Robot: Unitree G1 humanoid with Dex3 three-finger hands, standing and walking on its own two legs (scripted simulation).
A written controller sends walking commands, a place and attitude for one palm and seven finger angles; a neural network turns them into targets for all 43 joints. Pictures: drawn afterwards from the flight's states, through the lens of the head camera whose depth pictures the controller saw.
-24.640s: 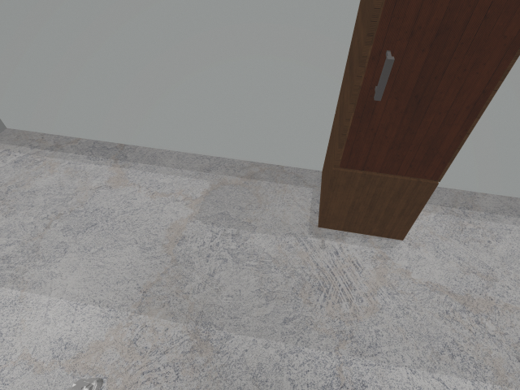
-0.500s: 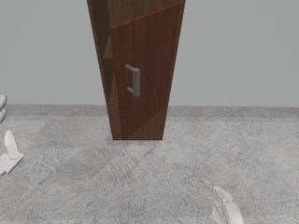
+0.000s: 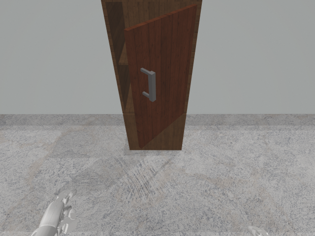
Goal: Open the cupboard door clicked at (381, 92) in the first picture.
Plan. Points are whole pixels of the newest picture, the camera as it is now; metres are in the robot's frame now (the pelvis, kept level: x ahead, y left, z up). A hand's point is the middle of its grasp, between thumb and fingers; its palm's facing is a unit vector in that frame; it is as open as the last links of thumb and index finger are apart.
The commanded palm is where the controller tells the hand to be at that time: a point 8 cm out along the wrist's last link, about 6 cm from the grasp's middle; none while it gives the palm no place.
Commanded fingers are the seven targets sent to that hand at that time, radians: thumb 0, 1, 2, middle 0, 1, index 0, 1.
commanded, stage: let the arm hang, fingers relaxed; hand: left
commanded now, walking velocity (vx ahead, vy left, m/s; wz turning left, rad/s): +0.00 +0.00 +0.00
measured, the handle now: (148, 84) +0.62 +0.06 +0.06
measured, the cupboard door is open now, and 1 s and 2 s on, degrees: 47 47 47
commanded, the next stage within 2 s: look to check the result in 0.92 s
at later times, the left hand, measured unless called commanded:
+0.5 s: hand out of the picture -0.05 +0.20 -0.15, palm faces +0.03 -0.95 -0.30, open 7.3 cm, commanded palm none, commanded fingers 0.00 0.90 0.90 -0.20 -0.30 -0.20 -0.30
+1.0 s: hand out of the picture +0.12 +0.17 -0.15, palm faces +0.00 -0.97 -0.26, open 7.3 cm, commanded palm none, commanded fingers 0.00 0.90 0.90 -0.20 -0.30 -0.20 -0.30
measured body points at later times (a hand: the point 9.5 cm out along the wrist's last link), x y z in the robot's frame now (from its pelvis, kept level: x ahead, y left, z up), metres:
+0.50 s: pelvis +0.02 -0.02 +0.02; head +0.04 -0.03 +0.46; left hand -0.05 +0.25 -0.12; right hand +0.05 -0.27 -0.15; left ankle +0.10 +0.10 -0.72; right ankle -0.03 -0.13 -0.72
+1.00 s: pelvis +0.05 -0.03 +0.02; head +0.07 -0.04 +0.47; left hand +0.12 +0.22 -0.13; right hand +0.11 -0.30 -0.13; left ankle +0.10 +0.10 -0.72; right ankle -0.03 -0.13 -0.72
